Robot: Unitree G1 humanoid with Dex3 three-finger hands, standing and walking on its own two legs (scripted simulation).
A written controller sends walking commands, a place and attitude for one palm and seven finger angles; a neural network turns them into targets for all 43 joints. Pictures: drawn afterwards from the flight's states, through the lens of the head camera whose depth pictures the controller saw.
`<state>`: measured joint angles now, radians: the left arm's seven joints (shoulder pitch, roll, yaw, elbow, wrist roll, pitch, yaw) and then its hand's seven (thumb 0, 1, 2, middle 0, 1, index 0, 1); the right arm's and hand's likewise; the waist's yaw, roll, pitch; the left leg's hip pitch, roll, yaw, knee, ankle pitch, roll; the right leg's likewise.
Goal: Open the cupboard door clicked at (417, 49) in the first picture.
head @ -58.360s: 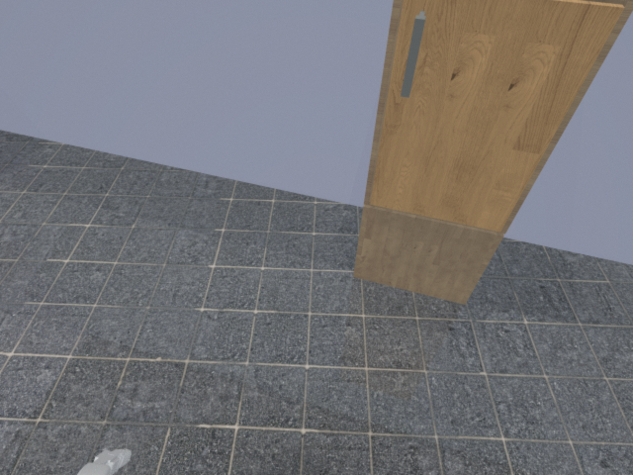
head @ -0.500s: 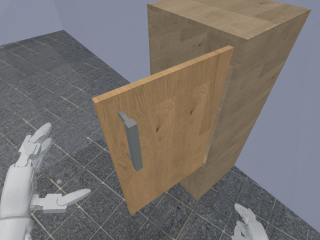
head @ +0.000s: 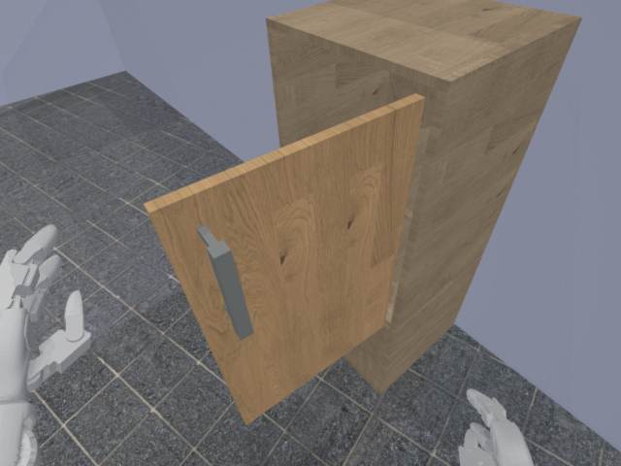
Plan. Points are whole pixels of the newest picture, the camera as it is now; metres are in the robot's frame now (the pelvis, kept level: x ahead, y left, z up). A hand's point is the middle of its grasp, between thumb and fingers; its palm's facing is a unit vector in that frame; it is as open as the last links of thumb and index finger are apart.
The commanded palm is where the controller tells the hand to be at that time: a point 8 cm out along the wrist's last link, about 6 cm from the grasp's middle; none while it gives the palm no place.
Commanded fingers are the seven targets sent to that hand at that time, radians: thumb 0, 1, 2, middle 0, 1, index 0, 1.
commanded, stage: draw the hand back to the body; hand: left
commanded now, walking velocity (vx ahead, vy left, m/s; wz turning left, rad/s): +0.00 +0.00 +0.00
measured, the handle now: (225, 285) +0.29 +0.14 +0.12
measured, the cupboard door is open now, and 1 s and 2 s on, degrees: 86 86 86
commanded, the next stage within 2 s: step back with the hand held close in 0.26 s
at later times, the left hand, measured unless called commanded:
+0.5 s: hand (56, 332) +0.18 +0.28 +0.16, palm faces +0.44 -0.79 -0.43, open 7.4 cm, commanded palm +0.13 +0.31 +0.17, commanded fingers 0.00 0.90 0.90 -0.20 -0.30 -0.20 -0.30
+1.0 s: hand out of the picture +0.13 +0.30 +0.15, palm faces +0.42 -0.76 -0.49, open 7.4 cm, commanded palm +0.07 +0.34 +0.17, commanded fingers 0.00 0.90 0.90 -0.20 -0.30 -0.20 -0.30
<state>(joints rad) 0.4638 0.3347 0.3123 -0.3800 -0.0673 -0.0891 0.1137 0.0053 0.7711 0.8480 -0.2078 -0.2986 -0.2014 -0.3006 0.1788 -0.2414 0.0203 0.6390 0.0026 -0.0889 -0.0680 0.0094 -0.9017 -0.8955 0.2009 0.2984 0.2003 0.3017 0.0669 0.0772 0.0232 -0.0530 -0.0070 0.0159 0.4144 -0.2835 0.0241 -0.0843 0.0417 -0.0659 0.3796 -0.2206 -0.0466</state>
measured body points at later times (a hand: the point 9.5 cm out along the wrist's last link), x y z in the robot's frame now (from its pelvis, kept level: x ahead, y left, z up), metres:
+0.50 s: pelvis -0.02 +0.01 +0.00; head -0.02 -0.01 +0.45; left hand +0.16 +0.32 +0.18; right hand +0.17 -0.22 -0.09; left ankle -0.03 +0.10 -0.74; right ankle +0.00 -0.09 -0.74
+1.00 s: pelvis -0.08 +0.04 -0.01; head -0.05 +0.04 +0.44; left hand +0.10 +0.34 +0.18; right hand +0.10 -0.19 -0.10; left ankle -0.03 +0.10 -0.74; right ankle -0.11 -0.09 -0.74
